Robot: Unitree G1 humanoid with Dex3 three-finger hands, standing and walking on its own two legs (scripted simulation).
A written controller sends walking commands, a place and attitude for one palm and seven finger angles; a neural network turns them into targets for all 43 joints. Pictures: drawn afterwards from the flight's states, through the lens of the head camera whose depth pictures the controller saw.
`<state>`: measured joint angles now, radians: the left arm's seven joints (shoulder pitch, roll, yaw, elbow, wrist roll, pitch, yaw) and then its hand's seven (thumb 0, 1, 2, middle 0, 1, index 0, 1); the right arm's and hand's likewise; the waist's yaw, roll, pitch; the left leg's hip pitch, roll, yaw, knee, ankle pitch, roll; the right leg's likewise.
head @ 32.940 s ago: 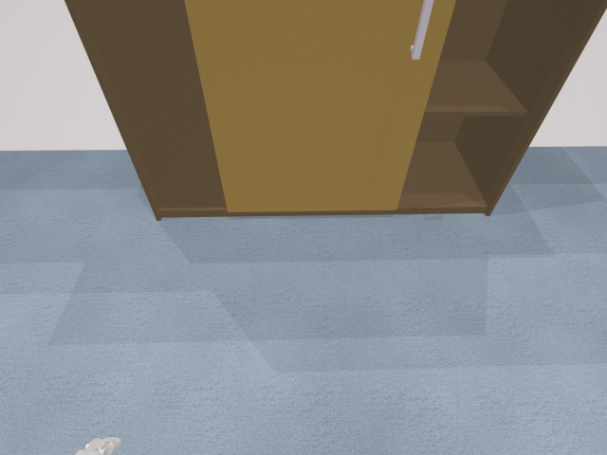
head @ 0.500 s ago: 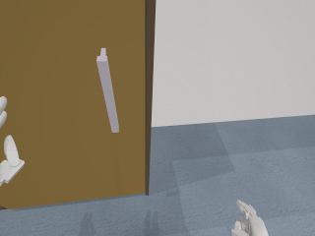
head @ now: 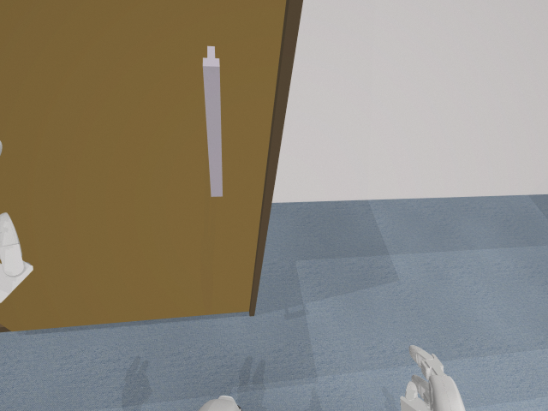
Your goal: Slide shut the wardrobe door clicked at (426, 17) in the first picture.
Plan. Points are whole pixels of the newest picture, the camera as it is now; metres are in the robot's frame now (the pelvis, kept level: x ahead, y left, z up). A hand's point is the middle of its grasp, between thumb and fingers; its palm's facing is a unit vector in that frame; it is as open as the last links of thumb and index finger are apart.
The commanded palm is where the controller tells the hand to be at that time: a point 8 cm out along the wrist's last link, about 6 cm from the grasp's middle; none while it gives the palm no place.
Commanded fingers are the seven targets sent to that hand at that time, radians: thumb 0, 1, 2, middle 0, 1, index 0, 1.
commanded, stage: step back with the hand held close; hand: left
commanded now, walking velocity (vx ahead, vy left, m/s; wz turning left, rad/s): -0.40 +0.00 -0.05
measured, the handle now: (214, 130) +0.49 +0.14 +0.13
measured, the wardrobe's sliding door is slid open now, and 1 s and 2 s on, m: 0.00 0.00 0.00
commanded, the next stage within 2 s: stop stepping back and stand still in 0.22 s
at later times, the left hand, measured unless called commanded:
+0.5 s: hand out of the picture +0.14 +0.25 +0.18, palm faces +0.32 -0.84 -0.43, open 7.4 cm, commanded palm +0.07 +0.29 +0.19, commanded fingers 0.00 0.90 0.90 -0.20 -0.30 -0.20 -0.30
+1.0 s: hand out of the picture +0.05 +0.25 +0.19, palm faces +0.40 -0.81 -0.43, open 7.4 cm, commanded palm +0.00 +0.30 +0.19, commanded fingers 0.00 0.90 0.90 -0.20 -0.30 -0.20 -0.30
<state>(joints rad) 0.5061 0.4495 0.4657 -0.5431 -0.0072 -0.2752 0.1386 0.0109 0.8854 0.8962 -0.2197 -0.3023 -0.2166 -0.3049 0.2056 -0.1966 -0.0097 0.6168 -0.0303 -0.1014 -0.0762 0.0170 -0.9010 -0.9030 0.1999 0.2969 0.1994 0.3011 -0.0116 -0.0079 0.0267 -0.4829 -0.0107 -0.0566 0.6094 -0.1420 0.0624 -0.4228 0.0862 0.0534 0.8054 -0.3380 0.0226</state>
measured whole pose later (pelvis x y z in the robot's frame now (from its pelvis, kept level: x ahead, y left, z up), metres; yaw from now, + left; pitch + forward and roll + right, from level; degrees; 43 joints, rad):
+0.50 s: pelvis -0.10 +0.00 +0.01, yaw -5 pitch +1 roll -2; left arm 0.52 0.47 0.46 -0.51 -0.05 -0.21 0.13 0.01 0.89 0.90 -0.22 -0.30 -0.22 -0.30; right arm 0.22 -0.18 0.02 0.63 -0.02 -0.12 -0.07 0.02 -0.90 -0.90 0.20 0.30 0.20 0.30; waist -0.04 -0.05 -0.02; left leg -0.40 -0.03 -0.02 0.43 -0.05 0.05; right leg -0.26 0.05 0.03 0.63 -0.47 0.00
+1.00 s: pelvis -0.15 +0.00 +0.01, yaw -2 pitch -2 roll -1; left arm 0.54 0.42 0.41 -0.51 -0.01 -0.21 0.13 0.01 0.89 0.90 -0.22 -0.30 -0.21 -0.30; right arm 0.30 -0.15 0.04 0.67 -0.02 -0.10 -0.04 0.02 -0.90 -0.90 0.20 0.30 0.20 0.30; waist -0.01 -0.04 -0.06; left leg -0.44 -0.01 -0.03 0.87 -0.38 0.01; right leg -0.25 0.05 -0.05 0.54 -0.25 -0.08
